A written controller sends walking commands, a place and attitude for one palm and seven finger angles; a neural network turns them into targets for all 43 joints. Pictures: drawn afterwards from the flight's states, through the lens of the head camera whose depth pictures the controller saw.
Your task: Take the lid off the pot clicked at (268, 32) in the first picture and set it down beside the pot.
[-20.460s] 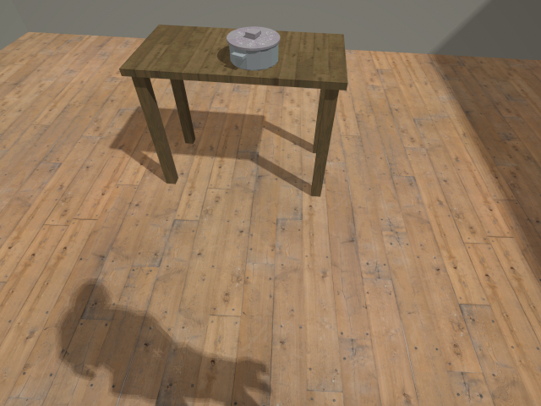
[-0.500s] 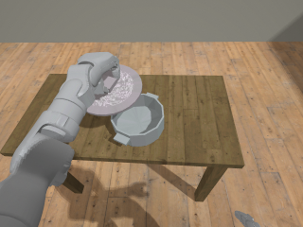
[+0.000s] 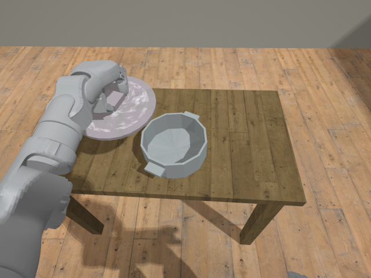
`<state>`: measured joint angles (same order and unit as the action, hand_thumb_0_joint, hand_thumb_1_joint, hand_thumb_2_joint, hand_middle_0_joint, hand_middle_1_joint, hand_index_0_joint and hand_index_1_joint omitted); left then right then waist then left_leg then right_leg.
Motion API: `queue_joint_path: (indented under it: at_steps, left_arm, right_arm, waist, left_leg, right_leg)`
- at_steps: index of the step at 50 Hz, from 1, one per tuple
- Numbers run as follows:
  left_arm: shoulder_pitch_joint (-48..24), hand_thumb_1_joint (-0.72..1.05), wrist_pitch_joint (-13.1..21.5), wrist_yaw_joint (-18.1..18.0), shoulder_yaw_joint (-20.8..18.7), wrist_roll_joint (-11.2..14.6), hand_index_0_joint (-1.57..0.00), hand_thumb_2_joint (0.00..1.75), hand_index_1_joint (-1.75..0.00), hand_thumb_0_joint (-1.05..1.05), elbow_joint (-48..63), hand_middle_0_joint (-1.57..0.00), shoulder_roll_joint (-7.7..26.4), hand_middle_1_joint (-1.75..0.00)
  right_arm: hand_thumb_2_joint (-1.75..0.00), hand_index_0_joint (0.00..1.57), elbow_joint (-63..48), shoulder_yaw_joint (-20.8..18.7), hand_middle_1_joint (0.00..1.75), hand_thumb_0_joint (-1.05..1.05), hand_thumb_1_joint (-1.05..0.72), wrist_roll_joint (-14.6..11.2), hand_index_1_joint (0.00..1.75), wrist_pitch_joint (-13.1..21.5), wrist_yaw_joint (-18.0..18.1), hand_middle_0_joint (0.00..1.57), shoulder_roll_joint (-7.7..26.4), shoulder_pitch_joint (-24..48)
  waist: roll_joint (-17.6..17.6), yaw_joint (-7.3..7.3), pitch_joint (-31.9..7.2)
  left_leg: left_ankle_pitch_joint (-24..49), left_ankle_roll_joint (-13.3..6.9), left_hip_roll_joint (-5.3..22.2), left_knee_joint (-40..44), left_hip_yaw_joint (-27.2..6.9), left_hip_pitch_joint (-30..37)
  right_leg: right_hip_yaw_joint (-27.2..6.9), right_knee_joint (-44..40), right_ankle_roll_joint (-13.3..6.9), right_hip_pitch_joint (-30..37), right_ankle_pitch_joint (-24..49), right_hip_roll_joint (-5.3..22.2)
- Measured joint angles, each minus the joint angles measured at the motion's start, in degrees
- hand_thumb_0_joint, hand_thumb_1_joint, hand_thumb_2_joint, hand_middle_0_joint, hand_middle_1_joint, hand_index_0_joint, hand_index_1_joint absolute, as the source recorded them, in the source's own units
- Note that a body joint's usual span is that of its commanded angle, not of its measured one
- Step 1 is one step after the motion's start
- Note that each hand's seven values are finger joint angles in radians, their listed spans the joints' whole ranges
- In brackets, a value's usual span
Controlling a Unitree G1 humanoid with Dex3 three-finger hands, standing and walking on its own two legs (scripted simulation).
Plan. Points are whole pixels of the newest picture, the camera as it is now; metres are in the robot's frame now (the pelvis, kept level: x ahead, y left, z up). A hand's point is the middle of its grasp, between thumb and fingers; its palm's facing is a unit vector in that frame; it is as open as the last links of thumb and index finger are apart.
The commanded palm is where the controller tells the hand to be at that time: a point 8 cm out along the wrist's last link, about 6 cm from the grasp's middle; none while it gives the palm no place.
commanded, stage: move the lid sideways beside the pot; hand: left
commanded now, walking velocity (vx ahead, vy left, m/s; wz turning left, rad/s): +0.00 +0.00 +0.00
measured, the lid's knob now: (111, 99) +0.50 +0.17 +0.10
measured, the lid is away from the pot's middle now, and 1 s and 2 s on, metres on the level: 0.14 0.24 0.22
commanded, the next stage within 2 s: lower the lid onto the table in 1.04 s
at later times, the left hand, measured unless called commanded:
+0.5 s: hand (87, 96) +0.47 +0.21 +0.14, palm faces -0.35 -0.02 -0.94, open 8.1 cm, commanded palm +0.47 +0.22 +0.21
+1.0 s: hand (59, 99) +0.47 +0.27 +0.14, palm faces -0.39 -0.05 -0.92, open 8.1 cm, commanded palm +0.48 +0.27 +0.21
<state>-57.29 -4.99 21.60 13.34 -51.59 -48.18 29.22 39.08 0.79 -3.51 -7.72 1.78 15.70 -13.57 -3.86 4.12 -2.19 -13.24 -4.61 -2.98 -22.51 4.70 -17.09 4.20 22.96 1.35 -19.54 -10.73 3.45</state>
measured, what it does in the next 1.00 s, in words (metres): stands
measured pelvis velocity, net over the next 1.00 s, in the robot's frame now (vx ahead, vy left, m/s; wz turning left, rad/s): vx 0.00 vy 0.00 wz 0.00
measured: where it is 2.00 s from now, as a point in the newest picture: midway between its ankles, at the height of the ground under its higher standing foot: outside the picture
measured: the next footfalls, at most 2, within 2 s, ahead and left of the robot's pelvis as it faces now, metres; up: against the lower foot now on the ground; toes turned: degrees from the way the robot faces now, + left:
none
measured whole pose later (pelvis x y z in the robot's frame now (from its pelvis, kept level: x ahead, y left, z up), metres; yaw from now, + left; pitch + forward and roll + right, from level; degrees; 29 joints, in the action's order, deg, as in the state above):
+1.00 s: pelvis +0.00 +0.00 +0.00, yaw +0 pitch +10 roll -1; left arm -60.1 5.1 24.8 5.2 -53.5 -57.6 43.2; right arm 39.6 0.8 -4.5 -10.6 4.3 17.3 -13.3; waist -2.5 5.3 -1.0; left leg -14.1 -4.2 -1.5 -24.6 4.0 -20.5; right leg 4.8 21.1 0.9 -21.0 -9.6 1.9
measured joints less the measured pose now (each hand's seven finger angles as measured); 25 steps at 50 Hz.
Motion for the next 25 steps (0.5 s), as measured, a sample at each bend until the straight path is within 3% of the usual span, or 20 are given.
queue_joint_path:
  at_steps: [12,25]
  left_arm:
    - [-1.12,0.21,2.39,0.57,-0.73,-0.28,-0.58,0.81,-0.96,-0.04,-1.6,-0.7,2.03,-1.01]
    - [-2.56,0.21,5.18,1.17,-3.43,-1.3,-0.58,0.81,-0.96,-0.04,-5.07,-0.7,5.15,-1.01]
  right_arm:
    - [-0.9,0.2,-0.01,-0.21,0.3,0.01,-0.91,-0.04,0.3,-0.46,0.04,0.2,0.37,0.44]
    - [-0.9,0.2,-0.12,0.18,0.3,0.01,-0.91,-0.22,0.3,-1.38,0.94,0.2,0.42,0.41]
  waist:
    - [0.39,-0.19,0.03]
    - [0.7,0.57,0.38]
  left_leg:
    - [0.08,-0.05,-0.08,-0.48,-0.58,-0.8]
    - [-0.05,0.27,0.54,-1.08,-0.55,-1.84]
  right_leg:
    - [0.55,-0.19,-0.04,-0.27,0.23,0.1]
    - [0.51,-0.35,-0.33,-1.04,0.52,-0.53]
